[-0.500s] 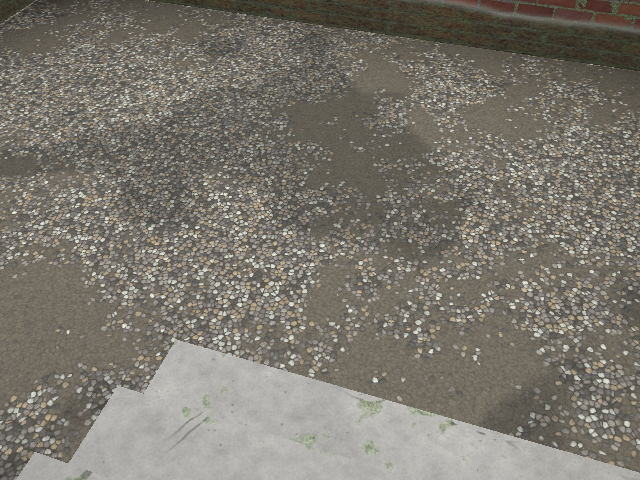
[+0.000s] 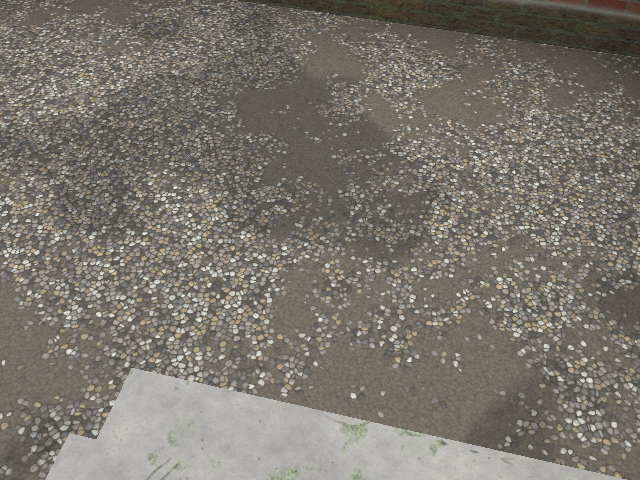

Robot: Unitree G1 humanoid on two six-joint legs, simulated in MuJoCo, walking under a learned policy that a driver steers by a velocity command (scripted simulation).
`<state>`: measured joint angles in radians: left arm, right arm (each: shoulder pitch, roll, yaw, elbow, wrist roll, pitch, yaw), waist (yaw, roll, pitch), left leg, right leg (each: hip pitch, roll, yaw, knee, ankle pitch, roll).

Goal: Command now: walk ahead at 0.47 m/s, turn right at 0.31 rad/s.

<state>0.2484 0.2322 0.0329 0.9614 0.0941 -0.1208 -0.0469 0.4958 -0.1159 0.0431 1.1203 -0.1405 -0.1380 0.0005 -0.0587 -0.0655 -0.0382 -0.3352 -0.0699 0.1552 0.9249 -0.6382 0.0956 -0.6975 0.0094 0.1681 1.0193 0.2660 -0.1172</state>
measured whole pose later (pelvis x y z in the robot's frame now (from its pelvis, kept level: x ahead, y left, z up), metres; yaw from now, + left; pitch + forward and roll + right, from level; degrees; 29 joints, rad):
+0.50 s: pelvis +0.31 +0.06 -0.26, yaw -17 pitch +1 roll -5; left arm 0.44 0.22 -0.02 0.86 0.05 -0.12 -0.03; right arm 0.24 -0.27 -0.02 0.85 -0.07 -0.08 0.05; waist 0.06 0.06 0.00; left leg -0.36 0.12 0.05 0.42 0.11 0.05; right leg -0.39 0.12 0.12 1.43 -0.86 0.02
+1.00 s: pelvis +0.37 +0.05 -0.28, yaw -37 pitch +4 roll -1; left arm 0.30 0.17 -0.04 0.64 0.04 0.03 -0.10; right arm 0.43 -0.18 -0.02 0.93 -0.13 -0.13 -0.09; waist -0.15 0.00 -0.02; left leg -0.23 0.18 0.42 0.47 -0.28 0.01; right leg -0.71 -0.10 -0.06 0.96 -0.16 -0.02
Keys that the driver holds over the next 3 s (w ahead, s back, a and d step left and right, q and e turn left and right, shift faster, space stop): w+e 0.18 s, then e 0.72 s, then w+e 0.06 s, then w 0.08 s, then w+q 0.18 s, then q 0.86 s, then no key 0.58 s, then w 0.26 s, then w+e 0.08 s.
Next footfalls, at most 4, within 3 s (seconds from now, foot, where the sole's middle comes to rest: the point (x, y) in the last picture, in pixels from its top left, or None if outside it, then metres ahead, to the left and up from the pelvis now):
0.18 right None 0.15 -0.07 -0.89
0.48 left None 0.45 0.14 -1.06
1.16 right None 0.35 -0.17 -1.06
1.72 left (328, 450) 0.77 -0.08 -1.23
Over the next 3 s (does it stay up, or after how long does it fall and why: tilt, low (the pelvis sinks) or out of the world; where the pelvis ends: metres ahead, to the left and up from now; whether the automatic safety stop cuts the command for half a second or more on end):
stays up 0.80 -0.19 -0.48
